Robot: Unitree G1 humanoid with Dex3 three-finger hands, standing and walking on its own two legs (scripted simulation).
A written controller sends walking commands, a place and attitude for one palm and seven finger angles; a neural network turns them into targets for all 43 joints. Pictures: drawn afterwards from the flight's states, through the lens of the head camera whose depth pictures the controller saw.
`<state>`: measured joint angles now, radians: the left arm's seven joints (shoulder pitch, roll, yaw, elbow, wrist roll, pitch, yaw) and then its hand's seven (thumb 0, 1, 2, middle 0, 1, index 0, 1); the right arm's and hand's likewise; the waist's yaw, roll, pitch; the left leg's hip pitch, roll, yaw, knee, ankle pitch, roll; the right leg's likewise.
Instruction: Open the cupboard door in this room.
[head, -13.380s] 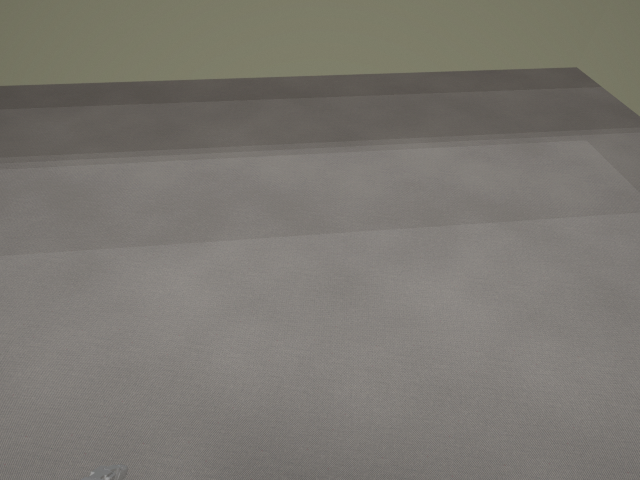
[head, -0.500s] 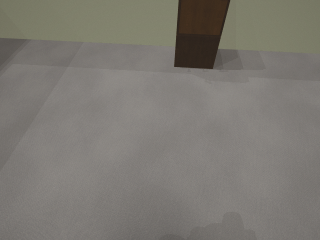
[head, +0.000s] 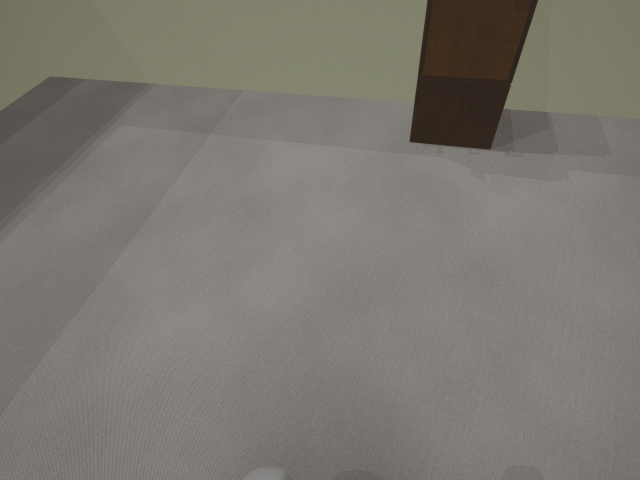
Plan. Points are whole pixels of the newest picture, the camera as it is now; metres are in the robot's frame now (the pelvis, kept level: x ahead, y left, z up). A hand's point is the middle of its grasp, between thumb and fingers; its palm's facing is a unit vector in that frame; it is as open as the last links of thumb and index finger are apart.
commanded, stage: stand and wait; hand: left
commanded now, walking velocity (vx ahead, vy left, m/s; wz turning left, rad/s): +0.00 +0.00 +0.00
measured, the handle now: out of the picture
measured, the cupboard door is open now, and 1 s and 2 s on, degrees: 0 0 0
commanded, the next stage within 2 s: turn or walk to find it in 0.94 s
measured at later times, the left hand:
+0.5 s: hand out of the picture -0.05 +0.20 -0.18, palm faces +0.05 -0.98 -0.17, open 7.3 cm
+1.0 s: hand out of the picture -0.02 +0.20 -0.17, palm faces +0.01 -0.98 -0.19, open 7.3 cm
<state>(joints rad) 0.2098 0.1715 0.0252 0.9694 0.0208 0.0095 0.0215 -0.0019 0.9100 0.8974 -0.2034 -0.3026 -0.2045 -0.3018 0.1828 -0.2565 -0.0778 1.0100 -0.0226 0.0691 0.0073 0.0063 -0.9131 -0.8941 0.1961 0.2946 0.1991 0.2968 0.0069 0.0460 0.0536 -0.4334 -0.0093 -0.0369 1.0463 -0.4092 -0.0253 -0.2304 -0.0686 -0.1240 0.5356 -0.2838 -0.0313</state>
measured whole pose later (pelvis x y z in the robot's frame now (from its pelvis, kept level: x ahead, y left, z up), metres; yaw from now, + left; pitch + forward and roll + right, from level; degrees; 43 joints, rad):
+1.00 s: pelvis -0.02 +0.03 +0.00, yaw -1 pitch -2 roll +0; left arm 0.26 0.15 0.00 1.15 0.01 0.00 0.03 0.00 0.91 0.90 -0.20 -0.30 -0.20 -0.30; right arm 0.33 -0.12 -0.01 1.17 -0.01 -0.01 -0.03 0.00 -0.91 -0.89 0.20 0.29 0.20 0.30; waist 0.00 0.00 0.03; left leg -0.10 0.03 0.08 0.39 -0.26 -0.01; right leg -0.20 -0.06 -0.10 0.42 -0.18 0.01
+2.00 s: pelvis -0.02 -0.02 +0.00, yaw +17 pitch +0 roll +1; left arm 0.27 0.16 0.00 1.06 0.02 0.00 0.02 0.00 0.91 0.90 -0.21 -0.30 -0.21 -0.30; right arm 0.17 -0.22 -0.04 1.06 -0.01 0.04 -0.01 0.00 -0.91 -0.89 0.19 0.29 0.20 0.30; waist 0.03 0.02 0.06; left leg -0.23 0.04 0.00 0.60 -0.36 -0.03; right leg -0.21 -0.01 -0.09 0.48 -0.27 -0.04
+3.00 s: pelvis -0.06 -0.03 +0.00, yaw +3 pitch +0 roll +2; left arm 0.23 0.18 0.04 0.99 0.02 0.02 0.00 0.00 0.91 0.90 -0.20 -0.30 -0.21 -0.30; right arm 0.12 -0.25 -0.07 0.98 -0.03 0.05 -0.01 0.01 -0.91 -0.89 0.20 0.29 0.20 0.30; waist 0.03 0.01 0.08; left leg -0.45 0.06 0.00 1.06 -0.37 -0.06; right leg -0.29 0.03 0.01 0.48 -0.20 -0.06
